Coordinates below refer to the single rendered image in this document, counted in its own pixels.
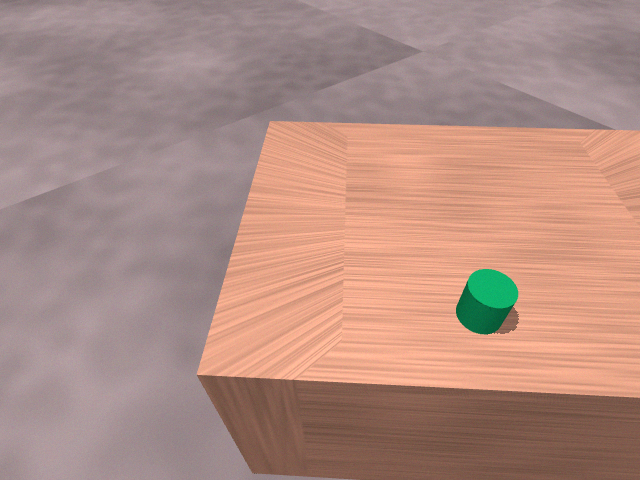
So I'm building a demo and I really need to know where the can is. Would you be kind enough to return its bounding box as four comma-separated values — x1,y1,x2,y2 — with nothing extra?
456,269,518,334

